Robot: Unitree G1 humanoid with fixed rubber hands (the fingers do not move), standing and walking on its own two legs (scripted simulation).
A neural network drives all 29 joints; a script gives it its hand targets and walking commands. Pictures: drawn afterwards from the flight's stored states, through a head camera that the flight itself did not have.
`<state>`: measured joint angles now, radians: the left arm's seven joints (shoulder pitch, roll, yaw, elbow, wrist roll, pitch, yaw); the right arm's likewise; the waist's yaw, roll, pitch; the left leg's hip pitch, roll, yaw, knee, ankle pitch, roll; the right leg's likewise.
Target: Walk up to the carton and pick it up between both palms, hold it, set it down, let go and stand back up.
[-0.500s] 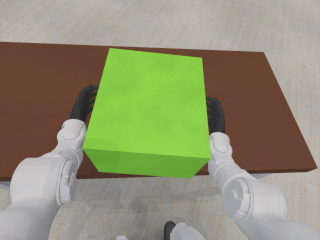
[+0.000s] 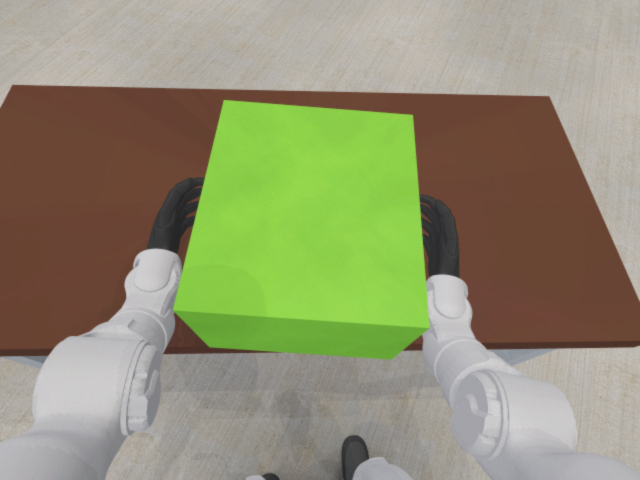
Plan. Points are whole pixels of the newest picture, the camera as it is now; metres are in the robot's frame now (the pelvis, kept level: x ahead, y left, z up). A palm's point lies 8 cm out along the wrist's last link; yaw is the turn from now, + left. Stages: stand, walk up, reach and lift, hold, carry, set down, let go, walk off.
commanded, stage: reach and lift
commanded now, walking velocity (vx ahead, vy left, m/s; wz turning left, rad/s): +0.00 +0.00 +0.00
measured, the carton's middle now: (309, 232) +0.44 -0.02 -0.04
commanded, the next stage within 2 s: none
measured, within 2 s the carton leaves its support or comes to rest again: leaves its support in 0.30 s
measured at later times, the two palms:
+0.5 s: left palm (166, 218) +0.43 +0.16 +0.04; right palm (449, 259) +0.37 -0.19 +0.00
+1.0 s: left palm (136, 225) +0.39 +0.17 +0.09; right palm (477, 221) +0.37 -0.19 +0.10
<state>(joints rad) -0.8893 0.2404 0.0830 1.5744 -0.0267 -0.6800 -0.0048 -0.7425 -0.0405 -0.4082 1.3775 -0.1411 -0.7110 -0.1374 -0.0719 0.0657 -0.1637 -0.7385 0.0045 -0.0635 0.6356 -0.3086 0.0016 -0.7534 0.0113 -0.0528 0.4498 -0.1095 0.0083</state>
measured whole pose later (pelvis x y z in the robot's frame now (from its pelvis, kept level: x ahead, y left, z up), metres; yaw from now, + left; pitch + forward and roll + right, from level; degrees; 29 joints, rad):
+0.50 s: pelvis +0.01 +0.02 +0.01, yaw +1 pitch +22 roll -3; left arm -0.77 0.19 -0.15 1.36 -0.25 -0.47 0.05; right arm -0.55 -0.10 -0.12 1.04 0.13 -0.42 -0.14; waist -0.07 0.15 -0.24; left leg -0.65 -0.02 -0.06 0.58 -0.31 0.03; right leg -0.66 -0.01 -0.05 0.40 -0.11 0.03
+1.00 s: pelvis +0.00 +0.01 +0.02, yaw +1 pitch +6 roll -1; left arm -0.62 0.19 -0.05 0.97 -0.20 -0.07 0.12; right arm -0.57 -0.13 -0.09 0.83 0.16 -0.01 -0.13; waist -0.07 0.04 -0.13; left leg -0.29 -0.03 -0.05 0.43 -0.25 0.02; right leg -0.33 -0.02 -0.03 0.30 -0.08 0.03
